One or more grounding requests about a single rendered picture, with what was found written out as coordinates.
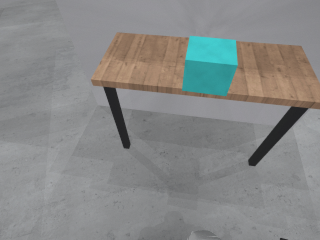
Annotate table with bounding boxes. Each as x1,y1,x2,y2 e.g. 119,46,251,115
91,32,320,166

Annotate right robot thigh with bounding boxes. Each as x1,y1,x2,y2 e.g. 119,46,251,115
187,230,222,240

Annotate carton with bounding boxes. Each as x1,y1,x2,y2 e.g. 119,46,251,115
182,36,238,96

